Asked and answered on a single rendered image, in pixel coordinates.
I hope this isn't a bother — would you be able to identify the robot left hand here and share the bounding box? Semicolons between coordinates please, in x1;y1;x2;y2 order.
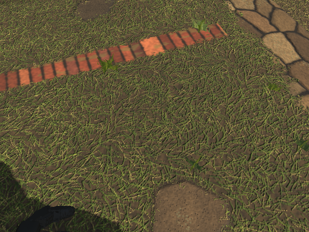
15;205;75;232

